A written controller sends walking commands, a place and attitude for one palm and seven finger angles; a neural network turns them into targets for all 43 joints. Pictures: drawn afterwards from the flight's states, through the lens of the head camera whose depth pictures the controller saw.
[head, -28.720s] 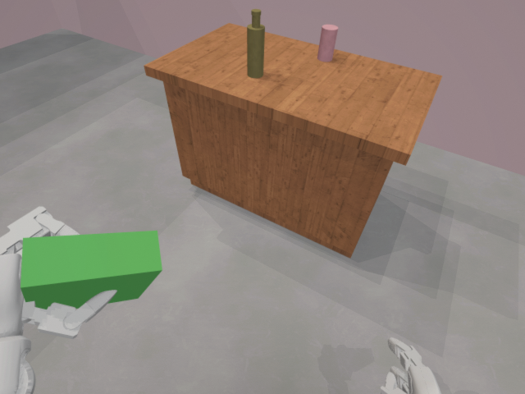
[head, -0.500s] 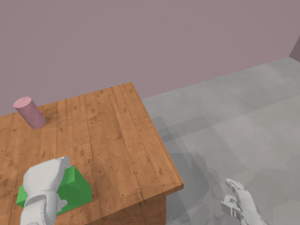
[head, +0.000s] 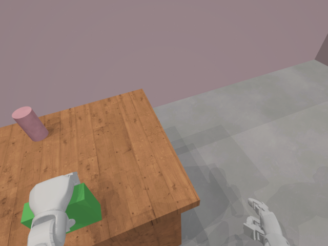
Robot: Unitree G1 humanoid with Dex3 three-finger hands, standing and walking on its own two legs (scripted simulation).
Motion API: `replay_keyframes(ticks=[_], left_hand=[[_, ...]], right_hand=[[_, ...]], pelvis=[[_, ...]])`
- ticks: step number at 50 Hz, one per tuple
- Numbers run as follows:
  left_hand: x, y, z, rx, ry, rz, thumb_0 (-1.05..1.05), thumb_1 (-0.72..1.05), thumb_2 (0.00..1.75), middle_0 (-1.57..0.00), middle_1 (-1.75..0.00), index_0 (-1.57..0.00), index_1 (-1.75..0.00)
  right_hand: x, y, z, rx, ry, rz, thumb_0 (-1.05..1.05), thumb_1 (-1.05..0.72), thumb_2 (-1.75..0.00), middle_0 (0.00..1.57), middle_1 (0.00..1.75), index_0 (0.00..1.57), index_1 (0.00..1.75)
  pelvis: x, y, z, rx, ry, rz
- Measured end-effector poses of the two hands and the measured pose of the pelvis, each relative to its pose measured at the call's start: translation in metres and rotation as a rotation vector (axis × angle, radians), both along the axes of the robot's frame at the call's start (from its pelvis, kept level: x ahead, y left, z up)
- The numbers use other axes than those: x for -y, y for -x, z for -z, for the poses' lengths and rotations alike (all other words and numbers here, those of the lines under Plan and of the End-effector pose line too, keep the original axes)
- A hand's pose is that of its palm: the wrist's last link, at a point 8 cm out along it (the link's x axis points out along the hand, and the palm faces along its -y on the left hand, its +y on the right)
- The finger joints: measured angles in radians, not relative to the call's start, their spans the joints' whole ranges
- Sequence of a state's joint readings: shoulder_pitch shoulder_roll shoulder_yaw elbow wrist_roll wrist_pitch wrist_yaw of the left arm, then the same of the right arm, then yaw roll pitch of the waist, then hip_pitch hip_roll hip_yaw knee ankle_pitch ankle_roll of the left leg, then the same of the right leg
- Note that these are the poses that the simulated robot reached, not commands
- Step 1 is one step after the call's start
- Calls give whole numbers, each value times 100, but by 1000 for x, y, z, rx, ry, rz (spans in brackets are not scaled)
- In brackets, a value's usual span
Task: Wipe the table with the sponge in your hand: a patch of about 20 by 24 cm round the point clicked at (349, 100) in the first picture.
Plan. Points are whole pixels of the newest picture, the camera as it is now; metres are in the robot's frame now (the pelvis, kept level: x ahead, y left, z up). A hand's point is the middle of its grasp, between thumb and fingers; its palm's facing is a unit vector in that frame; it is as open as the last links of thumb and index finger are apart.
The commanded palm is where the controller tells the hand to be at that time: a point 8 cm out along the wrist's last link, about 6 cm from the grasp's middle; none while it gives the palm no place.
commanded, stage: wipe forward along the first lane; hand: left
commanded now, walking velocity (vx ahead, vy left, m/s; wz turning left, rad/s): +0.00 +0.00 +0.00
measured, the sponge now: (69, 215) +0.18 +0.29 -0.04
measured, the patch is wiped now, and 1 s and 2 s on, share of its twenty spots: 0.00 0.15 0.35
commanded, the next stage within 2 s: slide across to the middle lane in 1.72 s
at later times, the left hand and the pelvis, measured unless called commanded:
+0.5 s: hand (63, 194) +0.21 +0.30 +0.01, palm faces -0.09 -0.06 -0.99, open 9.0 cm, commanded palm +0.20 +0.30 +0.04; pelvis -0.01 -0.01 +0.00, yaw +0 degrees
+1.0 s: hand (63, 174) +0.27 +0.34 +0.01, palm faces -0.13 -0.01 -0.99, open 9.1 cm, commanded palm +0.25 +0.33 +0.03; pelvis -0.02 -0.01 -0.01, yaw +1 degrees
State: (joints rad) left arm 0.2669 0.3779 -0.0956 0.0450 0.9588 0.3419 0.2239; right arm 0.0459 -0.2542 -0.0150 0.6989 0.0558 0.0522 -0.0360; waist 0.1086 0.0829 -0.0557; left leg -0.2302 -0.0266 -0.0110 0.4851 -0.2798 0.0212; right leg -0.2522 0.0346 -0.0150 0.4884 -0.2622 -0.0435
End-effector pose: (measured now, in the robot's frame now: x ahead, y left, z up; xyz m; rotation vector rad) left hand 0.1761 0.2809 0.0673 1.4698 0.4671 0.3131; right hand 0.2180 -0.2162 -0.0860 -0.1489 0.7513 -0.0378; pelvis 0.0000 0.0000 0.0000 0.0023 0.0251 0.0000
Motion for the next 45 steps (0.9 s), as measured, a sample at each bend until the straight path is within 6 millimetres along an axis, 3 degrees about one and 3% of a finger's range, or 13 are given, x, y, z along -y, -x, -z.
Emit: replay_keyframes(ticks=[21, 30, 45], left_hand=[[-12, -20, 2, -9, -25, -24, -1, -44, 110, -85, -143, -85, -142], [-18, -31, 4, -13, -44, -15, -1, -46, 112, -85, -142, -86, -142], [-38, -72, 5, -50, -76, -13, 1, -49, 117, -86, -141, -86, -144]], right_hand=[[15, 15, 10, -39, 16, 27, 1, -90, -90, 20, 30, 20, 30], [30, 34, 18, -82, 42, 55, 1, -90, -90, 20, 30, 20, 30], [45, 74, 37, -188, 56, 110, 1, -90, -90, 20, 30, 20, 30]], pelvis=[[9, 6, 3, -29, -3, -6], [12, 11, 5, -47, -4, -11], [14, 17, 10, -106, -1, -12]])
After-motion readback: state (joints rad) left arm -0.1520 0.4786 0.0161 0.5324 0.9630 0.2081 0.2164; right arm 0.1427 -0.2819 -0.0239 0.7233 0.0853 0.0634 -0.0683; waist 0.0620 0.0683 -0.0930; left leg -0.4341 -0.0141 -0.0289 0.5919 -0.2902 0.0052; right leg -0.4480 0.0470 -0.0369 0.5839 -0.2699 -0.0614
